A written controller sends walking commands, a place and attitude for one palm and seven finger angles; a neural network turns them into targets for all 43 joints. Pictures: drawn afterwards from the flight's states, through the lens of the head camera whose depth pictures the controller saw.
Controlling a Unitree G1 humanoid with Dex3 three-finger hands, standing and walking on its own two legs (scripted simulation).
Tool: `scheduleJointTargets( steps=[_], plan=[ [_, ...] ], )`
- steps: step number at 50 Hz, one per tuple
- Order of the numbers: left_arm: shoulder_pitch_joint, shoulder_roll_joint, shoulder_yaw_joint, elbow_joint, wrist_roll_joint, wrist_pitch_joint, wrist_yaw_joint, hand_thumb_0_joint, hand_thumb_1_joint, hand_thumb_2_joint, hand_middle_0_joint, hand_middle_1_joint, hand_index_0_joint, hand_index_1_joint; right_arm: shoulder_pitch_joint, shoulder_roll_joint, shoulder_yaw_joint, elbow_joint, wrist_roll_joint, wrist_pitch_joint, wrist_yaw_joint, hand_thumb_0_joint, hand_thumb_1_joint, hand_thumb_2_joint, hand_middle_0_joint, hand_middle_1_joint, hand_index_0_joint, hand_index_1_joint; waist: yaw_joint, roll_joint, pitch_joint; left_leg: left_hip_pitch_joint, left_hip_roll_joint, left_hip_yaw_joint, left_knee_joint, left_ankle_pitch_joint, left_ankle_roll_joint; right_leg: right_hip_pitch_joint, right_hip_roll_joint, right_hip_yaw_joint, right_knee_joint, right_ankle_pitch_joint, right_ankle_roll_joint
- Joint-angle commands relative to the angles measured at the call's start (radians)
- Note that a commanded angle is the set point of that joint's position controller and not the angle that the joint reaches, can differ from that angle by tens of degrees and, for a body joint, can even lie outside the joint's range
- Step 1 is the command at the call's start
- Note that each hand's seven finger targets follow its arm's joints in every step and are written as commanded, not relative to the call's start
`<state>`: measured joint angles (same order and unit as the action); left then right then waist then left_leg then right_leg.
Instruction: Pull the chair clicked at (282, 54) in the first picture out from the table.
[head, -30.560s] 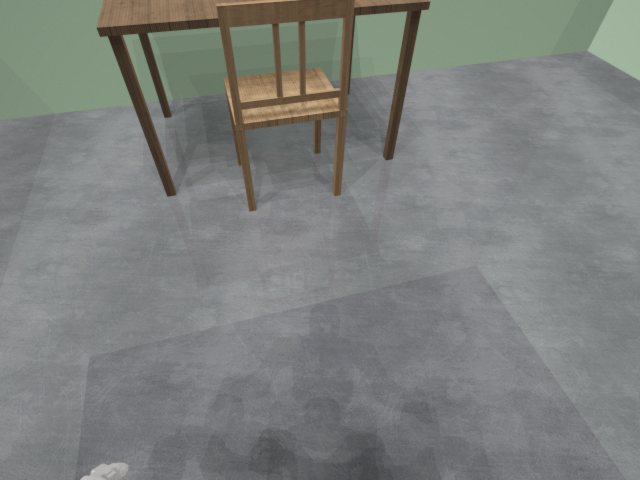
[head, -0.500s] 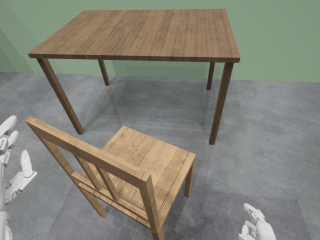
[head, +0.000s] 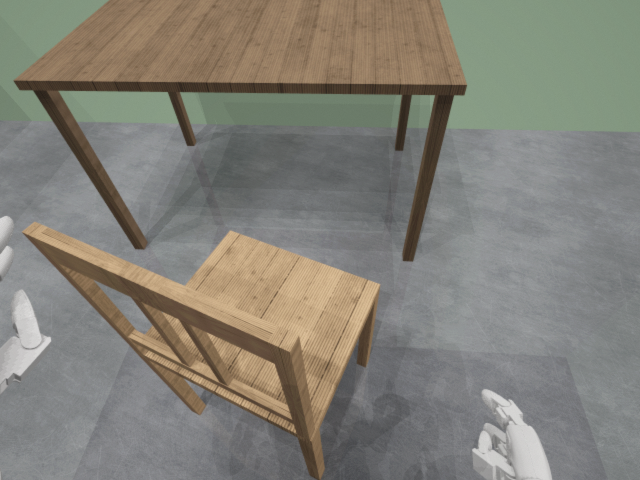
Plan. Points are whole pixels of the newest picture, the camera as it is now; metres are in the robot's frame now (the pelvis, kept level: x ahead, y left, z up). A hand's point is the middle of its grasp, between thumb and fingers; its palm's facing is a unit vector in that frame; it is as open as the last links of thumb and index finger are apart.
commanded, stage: step back with the hand held close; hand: left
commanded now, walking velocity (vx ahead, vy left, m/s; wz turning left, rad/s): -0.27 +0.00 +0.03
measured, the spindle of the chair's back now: (166, 331) +0.35 +0.30 -0.11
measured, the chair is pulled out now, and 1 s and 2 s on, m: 0.51 0.51 0.51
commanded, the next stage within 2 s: stop stepping back and stand still in 1.86 s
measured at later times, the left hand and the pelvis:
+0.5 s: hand (34, 404) +0.15 +0.25 +0.16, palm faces +0.45 -0.75 -0.49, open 7.4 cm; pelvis -0.05 -0.01 -0.01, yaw +0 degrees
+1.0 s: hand (15, 417) +0.14 +0.26 +0.16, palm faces +0.44 -0.71 -0.55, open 7.4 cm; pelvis -0.06 -0.01 -0.02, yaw +1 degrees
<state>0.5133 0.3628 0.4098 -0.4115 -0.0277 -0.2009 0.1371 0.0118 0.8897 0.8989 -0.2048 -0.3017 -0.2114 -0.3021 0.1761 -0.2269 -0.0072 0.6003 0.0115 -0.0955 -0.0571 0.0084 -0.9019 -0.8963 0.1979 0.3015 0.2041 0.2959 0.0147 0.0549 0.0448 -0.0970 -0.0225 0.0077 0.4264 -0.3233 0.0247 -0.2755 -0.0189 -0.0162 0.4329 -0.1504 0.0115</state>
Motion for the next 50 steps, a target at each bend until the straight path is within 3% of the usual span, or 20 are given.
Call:
scheduleJointTargets(
  steps=[1, 2, 4, 8, 10, 13, 15, 17, 18, 21, 24, 25, 27, 32, 36, 40, 43, 47, 50],
  plan=[
    [0.060, 0.218, 0.153, -0.250, -0.005, -0.060, 0.025, 0.000, 0.900, 0.900, -0.200, -0.300, -0.200, -0.300, -0.083, -0.104, -0.055, -0.177, 0.002, -0.014, -0.011, 0.000, -0.900, -0.900, 0.200, 0.300, 0.200, 0.300, 0.000, -0.032, -0.219, -0.169, 0.105, -0.050, -0.036, 0.427, -0.019, 0.274, -0.085, 0.051, 0.072, 0.428, -0.029],
    [0.056, 0.245, 0.175, -0.275, -0.006, -0.063, 0.029, 0.000, 0.900, 0.900, -0.200, -0.300, -0.200, -0.300, -0.089, -0.105, -0.058, -0.177, 0.003, -0.010, -0.015, 0.000, -0.900, -0.900, 0.200, 0.300, 0.200, 0.300, 0.001, 0.004, -0.233, -0.175, 0.102, -0.051, -0.027, 0.452, -0.024, 0.280, -0.089, 0.055, 0.086, 0.462, -0.034],
    [0.075, 0.240, 0.175, -0.292, -0.010, -0.063, 0.031, 0.000, 0.900, 0.900, -0.200, -0.300, -0.200, -0.300, -0.081, -0.099, -0.058, -0.186, 0.005, -0.003, -0.018, 0.000, -0.900, -0.900, 0.200, 0.300, 0.200, 0.300, 0.001, 0.004, -0.237, -0.177, 0.110, -0.059, -0.017, 0.489, -0.029, 0.260, -0.089, 0.048, 0.113, 0.455, -0.034],
    [0.084, 0.228, 0.172, -0.286, -0.012, -0.058, 0.036, 0.000, 0.900, 0.900, -0.200, -0.300, -0.200, -0.300, -0.080, -0.095, -0.058, -0.181, 0.003, 0.000, -0.025, 0.000, -0.900, -0.900, 0.200, 0.300, 0.200, 0.300, 0.000, 0.046, -0.198, -0.209, 0.140, -0.078, -0.040, 0.483, -0.019, 0.200, -0.068, 0.030, 0.155, 0.318, -0.021],
    [0.067, 0.217, 0.160, -0.283, -0.011, -0.055, 0.039, 0.000, 0.900, 0.900, -0.200, -0.300, -0.200, -0.300, -0.078, -0.101, -0.058, -0.178, -0.001, -0.002, -0.027, 0.000, -0.900, -0.900, 0.200, 0.300, 0.200, 0.300, -0.001, 0.052, -0.164, -0.261, 0.163, -0.091, -0.061, 0.403, 0.004, 0.182, -0.057, 0.033, 0.181, 0.214, -0.015],
    [0.033, 0.204, 0.143, -0.273, -0.006, -0.051, 0.044, 0.000, 0.900, 0.900, -0.200, -0.300, -0.200, -0.300, -0.070, -0.104, -0.053, -0.175, 0.000, -0.011, -0.033, 0.000, -0.900, -0.900, 0.200, 0.300, 0.200, 0.300, -0.003, 0.040, -0.119, -0.358, 0.169, -0.099, -0.069, 0.235, 0.023, 0.189, -0.059, 0.054, 0.190, 0.169, -0.015],
    [0.008, 0.201, 0.130, -0.262, -0.002, -0.048, 0.048, 0.000, 0.900, 0.900, -0.200, -0.300, -0.200, -0.300, -0.061, -0.108, -0.052, -0.175, 0.002, -0.012, -0.034, 0.000, -0.900, -0.900, 0.200, 0.300, 0.200, 0.300, -0.005, -0.013, -0.101, -0.414, 0.146, -0.089, -0.049, 0.084, 0.025, 0.196, -0.073, 0.092, 0.159, 0.171, -0.021],
    [-0.027, 0.231, 0.145, -0.273, 0.004, -0.051, 0.054, 0.000, 0.900, 0.900, -0.200, -0.300, -0.200, -0.300, -0.053, -0.113, -0.053, -0.173, 0.001, -0.013, -0.036, 0.000, -0.900, -0.900, 0.200, 0.300, 0.200, 0.300, -0.008, -0.052, -0.081, -0.420, 0.105, -0.071, -0.014, -0.055, 0.022, 0.147, -0.099, 0.152, 0.083, 0.100, -0.035],
    [-0.025, 0.215, 0.128, -0.272, 0.005, -0.053, 0.055, 0.000, 0.900, 0.900, -0.200, -0.300, -0.200, -0.300, -0.041, -0.110, -0.050, -0.173, 0.000, -0.014, -0.034, 0.000, -0.900, -0.900, 0.200, 0.300, 0.200, 0.300, -0.013, -0.080, -0.084, -0.409, 0.085, -0.071, 0.006, -0.098, 0.018, 0.120, -0.112, 0.170, 0.040, 0.030, -0.042],
    [-0.016, 0.232, 0.143, -0.274, 0.009, -0.062, 0.064, 0.000, 0.900, 0.900, -0.200, -0.300, -0.200, -0.300, -0.041, -0.107, -0.046, -0.172, -0.002, -0.016, -0.026, 0.000, -0.900, -0.900, 0.200, 0.300, 0.200, 0.300, -0.012, -0.112, -0.092, -0.366, 0.061, -0.066, 0.042, -0.170, 0.023, 0.043, -0.132, 0.215, -0.067, -0.175, -0.047],
    [0.001, 0.245, 0.160, -0.305, 0.010, -0.076, 0.070, 0.000, 0.900, 0.900, -0.200, -0.300, -0.200, -0.300, -0.042, -0.111, -0.042, -0.176, -0.004, -0.018, -0.026, 0.000, -0.900, -0.900, 0.200, 0.300, 0.200, 0.300, -0.011, -0.058, -0.129, -0.382, 0.076, -0.084, 0.000, -0.180, 0.030, 0.079, -0.116, 0.187, -0.063, -0.218, -0.037],
    [0.014, 0.247, 0.168, -0.297, 0.011, -0.077, 0.072, 0.000, 0.900, 0.900, -0.200, -0.300, -0.200, -0.300, -0.044, -0.110, -0.043, -0.177, -0.002, -0.019, -0.025, 0.000, -0.900, -0.900, 0.200, 0.300, 0.200, 0.300, -0.010, -0.058, -0.132, -0.400, 0.083, -0.091, -0.016, -0.175, 0.033, 0.101, -0.104, 0.173, -0.050, -0.210, -0.030],
    [0.024, 0.258, 0.184, -0.300, 0.014, -0.083, 0.076, 0.000, 0.900, 0.900, -0.200, -0.300, -0.200, -0.300, -0.053, -0.113, -0.047, -0.176, 0.001, -0.025, -0.029, 0.000, -0.900, -0.900, 0.200, 0.300, 0.200, 0.300, -0.008, 0.001, -0.136, -0.439, 0.104, -0.098, -0.052, -0.174, 0.038, 0.147, -0.084, 0.146, -0.012, -0.161, -0.020],
    [0.017, 0.241, 0.174, -0.278, 0.019, -0.082, 0.077, 0.000, 0.900, 0.900, -0.200, -0.300, -0.200, -0.300, -0.046, -0.123, -0.056, -0.172, 0.002, -0.036, -0.028, 0.000, -0.900, -0.900, 0.200, 0.300, 0.200, 0.300, -0.006, 0.012, -0.111, -0.550, 0.124, -0.108, -0.060, -0.148, 0.044, 0.219, -0.069, 0.132, 0.081, -0.011, -0.017],
    [0.022, 0.237, 0.166, -0.285, 0.019, -0.085, 0.076, 0.000, 0.900, 0.900, -0.200, -0.300, -0.200, -0.300, -0.031, -0.123, -0.065, -0.160, -0.001, -0.032, -0.017, 0.000, -0.900, -0.900, 0.200, 0.300, 0.200, 0.300, -0.009, -0.068, -0.141, -0.509, 0.092, -0.092, 0.014, -0.114, 0.033, 0.184, -0.107, 0.169, 0.040, 0.027, -0.034],
    [0.044, 0.246, 0.170, -0.313, 0.016, -0.087, 0.079, 0.000, 0.900, 0.900, -0.200, -0.300, -0.200, -0.300, -0.033, -0.120, -0.070, -0.152, -0.002, -0.021, -0.010, 0.000, -0.900, -0.900, 0.200, 0.300, 0.200, 0.300, -0.015, -0.087, -0.165, -0.445, 0.077, -0.089, 0.041, -0.112, 0.029, 0.122, -0.127, 0.178, -0.017, -0.032, -0.046],
    [0.052, 0.257, 0.188, -0.322, 0.021, -0.092, 0.082, 0.000, 0.900, 0.900, -0.200, -0.300, -0.200, -0.300, -0.046, -0.116, -0.066, -0.151, -0.005, -0.015, -0.015, 0.000, -0.900, -0.900, 0.200, 0.300, 0.200, 0.300, -0.016, -0.026, -0.165, -0.484, 0.113, -0.110, -0.017, -0.091, 0.040, 0.155, -0.086, 0.132, 0.039, -0.015, -0.024],
    [0.034, 0.266, 0.221, -0.332, 0.029, -0.101, 0.077, 0.000, 0.900, 0.900, -0.200, -0.300, -0.200, -0.300, -0.064, -0.113, -0.068, -0.150, -0.007, -0.032, -0.027, 0.000, -0.900, -0.900, 0.200, 0.300, 0.200, 0.300, -0.007, 0.083, -0.174, -0.647, 0.201, -0.165, -0.076, -0.020, 0.072, 0.308, -0.024, 0.072, 0.262, 0.213, -0.001],
    [0.009, 0.244, 0.197, -0.346, 0.020, -0.104, 0.065, 0.000, 0.900, 0.900, -0.200, -0.300, -0.200, -0.300, -0.047, -0.111, -0.070, -0.147, -0.010, -0.040, -0.027, 0.000, -0.900, -0.900, 0.200, 0.300, 0.200, 0.300, -0.014, 0.041, -0.173, -0.647, 0.185, -0.147, -0.019, -0.005, 0.062, 0.292, -0.046, 0.101, 0.285, 0.268, -0.013]
  ],
)
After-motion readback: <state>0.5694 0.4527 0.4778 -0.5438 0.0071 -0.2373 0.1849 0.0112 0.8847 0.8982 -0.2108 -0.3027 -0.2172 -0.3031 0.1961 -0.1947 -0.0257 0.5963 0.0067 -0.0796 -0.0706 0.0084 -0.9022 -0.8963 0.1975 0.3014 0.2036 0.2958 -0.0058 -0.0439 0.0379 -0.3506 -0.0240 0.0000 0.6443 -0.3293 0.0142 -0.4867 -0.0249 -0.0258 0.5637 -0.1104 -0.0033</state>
